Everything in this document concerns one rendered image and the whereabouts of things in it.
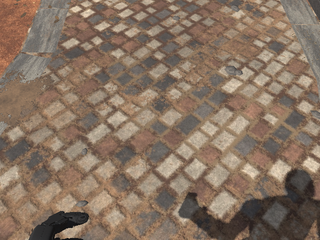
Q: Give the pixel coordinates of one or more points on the left robot hand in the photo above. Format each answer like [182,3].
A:
[56,223]

